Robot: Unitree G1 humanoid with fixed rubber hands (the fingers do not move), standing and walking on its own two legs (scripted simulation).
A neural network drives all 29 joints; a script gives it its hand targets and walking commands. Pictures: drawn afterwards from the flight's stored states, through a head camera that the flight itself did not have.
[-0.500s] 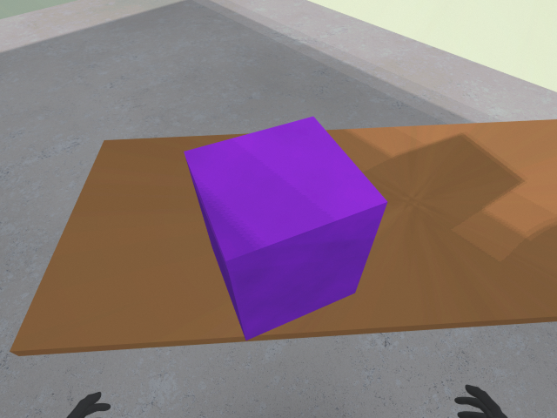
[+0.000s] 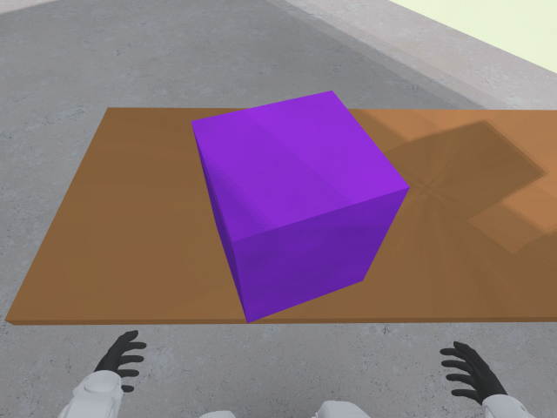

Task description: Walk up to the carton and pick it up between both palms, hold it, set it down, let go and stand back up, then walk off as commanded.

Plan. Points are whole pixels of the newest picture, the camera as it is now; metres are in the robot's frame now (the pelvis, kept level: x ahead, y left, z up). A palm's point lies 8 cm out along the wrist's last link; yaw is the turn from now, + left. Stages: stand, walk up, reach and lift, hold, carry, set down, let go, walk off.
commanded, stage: reach and lift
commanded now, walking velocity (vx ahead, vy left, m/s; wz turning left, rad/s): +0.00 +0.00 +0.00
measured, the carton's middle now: (288, 211) +0.39 -0.01 +0.05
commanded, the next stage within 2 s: none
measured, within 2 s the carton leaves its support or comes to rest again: neither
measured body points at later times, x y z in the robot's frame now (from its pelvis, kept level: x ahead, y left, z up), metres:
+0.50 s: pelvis +0.03 -0.02 +0.02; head +0.03 -0.03 +0.47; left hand +0.21 +0.25 -0.03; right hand +0.19 -0.31 -0.05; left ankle +0.02 +0.12 -0.72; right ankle +0.04 -0.13 -0.72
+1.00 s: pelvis +0.03 -0.01 +0.03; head +0.00 +0.00 +0.48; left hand +0.19 +0.21 +0.00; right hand +0.20 -0.28 +0.01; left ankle +0.02 +0.12 -0.72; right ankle +0.04 -0.12 -0.72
